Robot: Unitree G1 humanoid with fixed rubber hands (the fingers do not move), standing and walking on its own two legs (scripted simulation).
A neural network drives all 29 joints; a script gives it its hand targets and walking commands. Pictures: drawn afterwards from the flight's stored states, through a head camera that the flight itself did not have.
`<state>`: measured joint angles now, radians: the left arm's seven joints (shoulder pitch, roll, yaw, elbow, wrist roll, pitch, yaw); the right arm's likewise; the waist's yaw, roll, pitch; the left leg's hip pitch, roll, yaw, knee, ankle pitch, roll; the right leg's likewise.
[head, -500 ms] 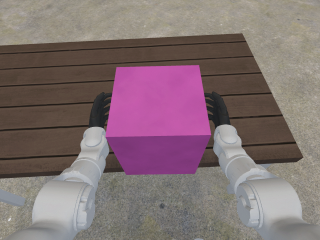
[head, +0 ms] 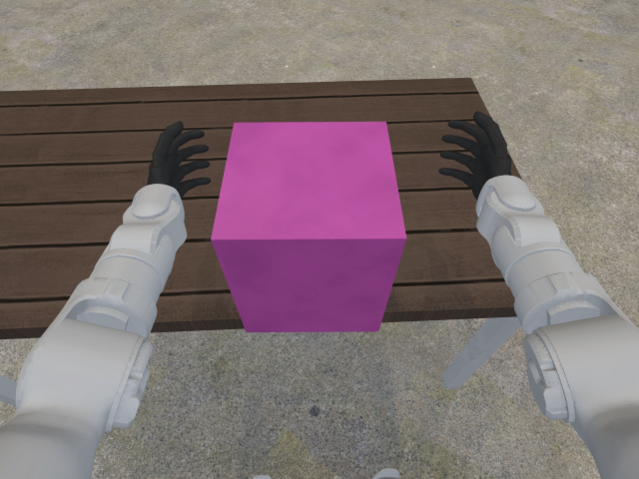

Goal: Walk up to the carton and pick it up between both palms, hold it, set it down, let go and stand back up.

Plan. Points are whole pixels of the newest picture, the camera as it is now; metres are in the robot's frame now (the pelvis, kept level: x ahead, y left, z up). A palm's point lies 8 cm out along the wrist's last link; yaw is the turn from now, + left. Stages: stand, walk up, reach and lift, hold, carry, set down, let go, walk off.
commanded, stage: set down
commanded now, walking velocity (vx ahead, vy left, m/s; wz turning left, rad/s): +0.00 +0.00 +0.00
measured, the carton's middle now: (311, 234) +0.46 +0.03 +0.00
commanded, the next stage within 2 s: none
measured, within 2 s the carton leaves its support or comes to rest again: neither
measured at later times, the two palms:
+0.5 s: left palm (146, 247) +0.39 +0.23 +0.07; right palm (470, 230) +0.42 -0.17 +0.07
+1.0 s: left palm (144, 295) +0.34 +0.23 +0.04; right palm (490, 304) +0.33 -0.19 +0.03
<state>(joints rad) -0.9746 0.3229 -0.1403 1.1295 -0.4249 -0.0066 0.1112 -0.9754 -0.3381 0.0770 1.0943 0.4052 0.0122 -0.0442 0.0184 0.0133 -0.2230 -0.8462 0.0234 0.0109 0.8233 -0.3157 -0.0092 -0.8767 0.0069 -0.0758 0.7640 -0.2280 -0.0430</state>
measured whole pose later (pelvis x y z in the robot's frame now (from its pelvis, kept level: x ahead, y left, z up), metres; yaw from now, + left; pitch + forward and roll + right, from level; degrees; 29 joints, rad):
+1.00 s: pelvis +0.04 -0.01 +0.03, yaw +1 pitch +5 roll +0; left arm -0.27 0.23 0.08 0.80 -0.18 -0.27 -0.02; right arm -0.22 -0.16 0.07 0.73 0.27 -0.28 -0.11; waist 0.00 0.00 -0.05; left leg -0.38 0.02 0.01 0.60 -0.30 -0.02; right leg -0.43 0.01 -0.08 0.58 -0.24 -0.05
